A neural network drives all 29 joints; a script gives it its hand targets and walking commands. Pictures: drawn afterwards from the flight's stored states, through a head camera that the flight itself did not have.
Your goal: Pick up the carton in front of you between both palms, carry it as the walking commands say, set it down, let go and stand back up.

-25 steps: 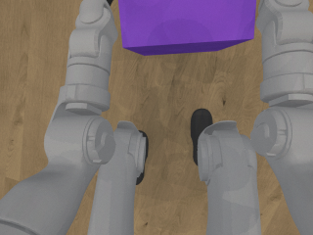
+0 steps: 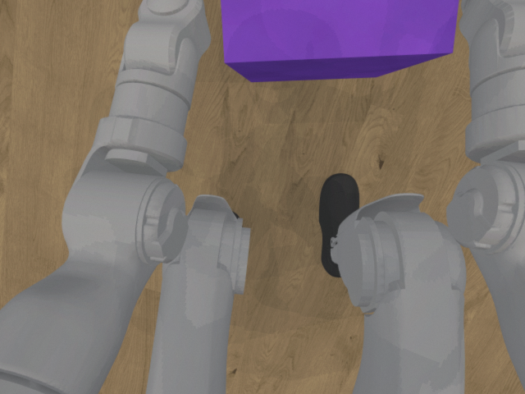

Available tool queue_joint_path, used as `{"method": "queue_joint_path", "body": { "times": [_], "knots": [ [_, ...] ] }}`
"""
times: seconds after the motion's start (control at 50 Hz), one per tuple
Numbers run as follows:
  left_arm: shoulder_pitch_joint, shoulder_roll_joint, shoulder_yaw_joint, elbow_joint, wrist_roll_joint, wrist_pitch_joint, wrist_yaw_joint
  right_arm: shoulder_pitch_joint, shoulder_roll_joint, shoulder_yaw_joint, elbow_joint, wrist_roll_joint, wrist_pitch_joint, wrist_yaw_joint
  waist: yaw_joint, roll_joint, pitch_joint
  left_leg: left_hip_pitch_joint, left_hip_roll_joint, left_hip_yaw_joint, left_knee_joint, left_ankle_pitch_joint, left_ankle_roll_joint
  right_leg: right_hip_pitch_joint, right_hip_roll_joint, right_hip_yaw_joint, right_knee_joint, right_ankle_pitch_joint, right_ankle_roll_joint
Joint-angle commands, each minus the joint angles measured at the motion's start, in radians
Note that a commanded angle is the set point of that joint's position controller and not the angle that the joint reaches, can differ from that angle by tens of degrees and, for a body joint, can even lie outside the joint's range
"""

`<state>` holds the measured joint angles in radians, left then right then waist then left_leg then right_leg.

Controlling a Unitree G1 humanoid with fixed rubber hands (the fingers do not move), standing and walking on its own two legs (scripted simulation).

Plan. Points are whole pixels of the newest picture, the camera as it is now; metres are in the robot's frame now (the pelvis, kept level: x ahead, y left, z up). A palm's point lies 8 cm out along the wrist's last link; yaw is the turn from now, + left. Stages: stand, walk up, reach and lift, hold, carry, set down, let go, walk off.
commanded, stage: set down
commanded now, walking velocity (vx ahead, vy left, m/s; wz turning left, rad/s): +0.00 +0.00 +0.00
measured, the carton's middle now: out of the picture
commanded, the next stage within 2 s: let go in 2.00 s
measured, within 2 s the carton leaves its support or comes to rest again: neither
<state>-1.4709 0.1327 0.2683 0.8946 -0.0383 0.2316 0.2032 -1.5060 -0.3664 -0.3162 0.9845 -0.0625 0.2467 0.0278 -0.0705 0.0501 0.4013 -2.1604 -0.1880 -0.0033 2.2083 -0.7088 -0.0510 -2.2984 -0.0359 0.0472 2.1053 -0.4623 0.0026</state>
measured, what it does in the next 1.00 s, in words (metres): stands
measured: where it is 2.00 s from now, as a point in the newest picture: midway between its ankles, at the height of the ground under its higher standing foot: (278, 258)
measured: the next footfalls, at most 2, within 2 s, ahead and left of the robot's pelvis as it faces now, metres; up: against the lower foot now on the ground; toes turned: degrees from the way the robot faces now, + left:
none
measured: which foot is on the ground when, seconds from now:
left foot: down 0.00-1.00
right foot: down 0.00-1.00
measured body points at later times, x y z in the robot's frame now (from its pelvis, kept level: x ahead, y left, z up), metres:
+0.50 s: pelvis -0.01 -0.01 -0.01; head +0.37 -0.05 +0.21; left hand +0.57 +0.06 -0.19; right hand +0.55 -0.25 -0.19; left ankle +0.08 +0.11 -0.35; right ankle +0.14 -0.13 -0.35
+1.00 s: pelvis +0.00 -0.01 -0.01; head +0.38 -0.04 +0.20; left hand +0.58 +0.11 -0.19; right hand +0.56 -0.29 -0.19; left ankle +0.08 +0.11 -0.35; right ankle +0.14 -0.13 -0.35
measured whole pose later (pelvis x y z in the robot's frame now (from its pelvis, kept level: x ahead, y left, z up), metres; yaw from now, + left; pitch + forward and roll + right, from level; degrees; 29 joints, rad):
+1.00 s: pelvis +0.00 -0.01 -0.01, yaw +0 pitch +34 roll +2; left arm -1.55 0.33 0.08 1.02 -0.21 0.14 0.14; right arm -1.61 -0.55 -0.20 1.23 0.14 0.06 0.02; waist -0.04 0.05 0.51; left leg -2.13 -0.16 0.00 2.25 -0.72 -0.05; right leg -2.27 -0.05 0.03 2.15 -0.47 -0.01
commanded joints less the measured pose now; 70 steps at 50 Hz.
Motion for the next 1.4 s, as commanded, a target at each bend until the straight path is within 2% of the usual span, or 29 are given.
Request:
{"method": "queue_joint_path", "body": {
  "times": [0.0,0.02,0.14,0.34,0.5,0.6,0.64,0.66,0.7,0.72,0.76,0.8,0.88,0.94,1.02,1.1,1.2,1.26,1.38],
  "knots": [
    [-0.674,-0.833,-0.387,-0.149,-0.108,-0.043,-0.264,-0.54,0.822,0.299,-0.075,0.113,-0.026,0.26,-0.089,0.062,-1.175,0.349,0.006,0.053,-0.225,0.336,0.013,0.753,0.092,-0.08,-0.034,0.349,-0.037],
    [-0.679,-0.827,-0.391,-0.147,-0.114,-0.045,-0.265,-0.544,0.815,0.298,-0.071,0.115,-0.028,0.258,-0.092,0.065,-1.172,0.346,0.007,0.054,-0.221,0.334,0.012,0.76,0.091,-0.079,-0.032,0.35,-0.038],
    [-0.61,-0.773,-0.323,-0.076,-0.066,-0.036,-0.284,-0.519,0.789,0.27,0.004,0.097,-0.027,0.259,-0.056,0.034,-0.995,0.231,0.012,0.062,-0.219,0.245,0.022,0.741,0.092,-0.06,-0.034,0.28,-0.041],
    [-0.515,-0.686,-0.218,0.016,0.018,-0.018,-0.314,-0.434,0.723,0.215,0.103,0.054,-0.014,0.265,-0.02,0.045,-0.754,0.128,0.026,0.06,-0.214,0.118,0.035,0.677,0.086,-0.027,-0.039,0.158,-0.055],
    [-0.441,-0.608,-0.16,0.08,0.059,-0.004,-0.316,-0.374,0.636,0.171,0.149,0.018,-0.001,0.269,-0.014,0.053,-0.619,0.132,0.03,0.053,-0.21,0.08,0.041,0.631,0.085,-0.018,-0.034,0.093,-0.062],
    [-0.421,-0.532,-0.142,0.077,0.07,-0.013,-0.291,-0.348,0.55,0.14,0.146,0.002,-0.019,0.257,-0.022,0.043,-0.616,0.183,0.032,0.052,-0.21,0.103,0.03,0.648,0.075,-0.028,-0.021,0.096,-0.049],
    [-0.39,-0.408,-0.105,0.075,0.074,-0.024,-0.259,-0.32,0.425,0.097,0.149,-0.004,-0.039,0.229,-0.027,0.035,-0.638,0.213,0.038,0.054,-0.212,0.122,0.017,0.672,0.064,-0.033,-0.017,0.108,-0.037],
    [-0.355,-0.274,-0.07,0.071,0.08,-0.035,-0.227,-0.286,0.289,0.055,0.159,-0.011,-0.056,0.196,-0.029,0.032,-0.652,0.231,0.044,0.058,-0.214,0.134,0.007,0.689,0.057,-0.036,-0.015,0.119,-0.028],
    [-0.283,0.06,-0.011,0.053,0.08,-0.072,-0.134,-0.245,-0.063,-0.019,0.159,-0.014,-0.108,0.095,-0.033,0.017,-0.701,0.281,0.055,0.064,-0.22,0.167,-0.009,0.738,0.046,-0.043,-0.018,0.153,-0.009],
    [-0.29,0.178,-0.007,0.032,0.063,-0.091,-0.092,-0.269,-0.189,-0.029,0.144,0.0,-0.137,0.043,-0.03,0.005,-0.752,0.298,0.058,0.063,-0.217,0.203,-0.014,0.768,0.044,-0.043,-0.016,0.187,-0.001],
    [-0.337,0.246,-0.036,0.04,-0.002,-0.107,-0.06,-0.352,-0.272,-0.009,0.126,0.055,-0.178,-0.011,-0.031,-0.007,-0.86,0.309,0.068,0.052,-0.197,0.288,-0.018,0.808,0.032,-0.036,-0.002,0.284,-0.002],
    [-0.353,0.268,-0.079,0.065,-0.065,-0.118,-0.051,-0.388,-0.316,0.025,0.142,0.111,-0.203,-0.03,-0.041,-0.004,-0.954,0.31,0.081,0.039,-0.183,0.34,-0.023,0.826,0.017,-0.027,0.015,0.361,-0.012],
    [-0.346,0.232,-0.174,0.067,-0.158,-0.124,-0.064,-0.384,-0.319,0.101,0.168,0.193,-0.217,-0.02,-0.06,0.003,-1.109,0.324,0.097,0.035,-0.183,0.4,-0.028,0.884,0.009,-0.022,0.014,0.464,-0.028],
    [-0.352,0.222,-0.207,0.018,-0.191,-0.117,-0.065,-0.374,-0.319,0.124,0.153,0.221,-0.207,-0.01,-0.065,-0.008,-1.213,0.331,0.098,0.042,-0.193,0.414,-0.027,0.95,0.011,-0.026,0.006,0.505,-0.033],
    [-0.363,0.26,-0.188,-0.089,-0.185,-0.097,-0.036,-0.387,-0.354,0.112,0.081,0.215,-0.178,-0.01,-0.051,-0.027,-1.418,0.378,0.089,0.066,-0.219,0.402,-0.027,1.103,0.022,-0.041,-0.018,0.53,-0.035],
    [-0.36,0.276,-0.141,-0.194,-0.152,-0.051,0.0,-0.411,-0.36,0.1,-0.022,0.195,-0.128,-0.02,-0.027,-0.068,-1.564,0.433,0.069,0.099,-0.286,0.341,-0.012,1.21,0.043,-0.075,-0.077,0.478,-0.028],
    [-0.278,0.245,-0.062,-0.1,-0.086,0.003,-0.002,-0.352,-0.288,0.098,0.023,0.153,-0.068,-0.018,0.02,-0.101,-1.363,0.36,0.064,0.102,-0.396,0.216,0.009,1.067,0.05,-0.084,-0.205,0.301,-0.013],
    [-0.233,0.218,-0.017,-0.045,-0.045,-0.004,-0.023,-0.317,-0.243,0.083,0.049,0.117,-0.072,-0.006,0.041,-0.113,-1.265,0.293,0.067,0.098,-0.443,0.205,0.008,1.0,0.052,-0.074,-0.261,0.275,-0.004],
    [-0.192,0.195,0.021,-0.048,-0.011,-0.023,-0.052,-0.262,-0.217,0.04,0.028,0.065,-0.077,0.0,0.028,-0.123,-1.298,0.277,0.065,0.101,-0.531,0.233,-0.002,1.063,0.063,-0.07,-0.358,0.319,0.002]
  ]
}}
